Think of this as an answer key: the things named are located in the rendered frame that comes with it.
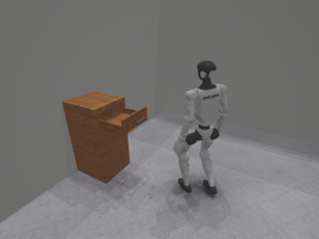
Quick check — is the humanoid robot head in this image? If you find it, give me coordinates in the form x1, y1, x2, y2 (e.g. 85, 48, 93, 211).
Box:
196, 60, 217, 91

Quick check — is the drawer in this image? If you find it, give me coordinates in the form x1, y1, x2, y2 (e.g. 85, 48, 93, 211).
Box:
97, 106, 148, 135

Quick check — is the robot left upper arm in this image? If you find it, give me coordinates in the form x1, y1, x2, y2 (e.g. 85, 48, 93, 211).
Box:
184, 89, 197, 123

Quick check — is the robot right forearm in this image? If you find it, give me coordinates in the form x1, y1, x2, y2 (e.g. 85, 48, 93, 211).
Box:
215, 112, 228, 127

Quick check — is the right robot hand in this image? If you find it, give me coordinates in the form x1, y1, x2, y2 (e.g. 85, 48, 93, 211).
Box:
214, 124, 221, 133

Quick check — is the robot right thigh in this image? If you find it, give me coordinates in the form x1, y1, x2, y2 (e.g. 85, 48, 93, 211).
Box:
199, 125, 219, 160

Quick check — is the cabinet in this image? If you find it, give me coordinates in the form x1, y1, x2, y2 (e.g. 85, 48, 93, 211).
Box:
62, 91, 131, 184

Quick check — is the left robot hand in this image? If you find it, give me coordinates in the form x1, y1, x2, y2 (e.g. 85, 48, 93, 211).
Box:
173, 140, 184, 157

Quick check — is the robot left forearm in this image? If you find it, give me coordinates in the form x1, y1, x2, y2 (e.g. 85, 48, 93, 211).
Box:
177, 116, 191, 143

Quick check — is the handle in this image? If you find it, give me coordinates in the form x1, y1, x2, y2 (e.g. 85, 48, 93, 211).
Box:
132, 117, 147, 125

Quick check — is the robot right upper arm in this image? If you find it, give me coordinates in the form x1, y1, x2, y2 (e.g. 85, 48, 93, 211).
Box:
216, 84, 228, 114

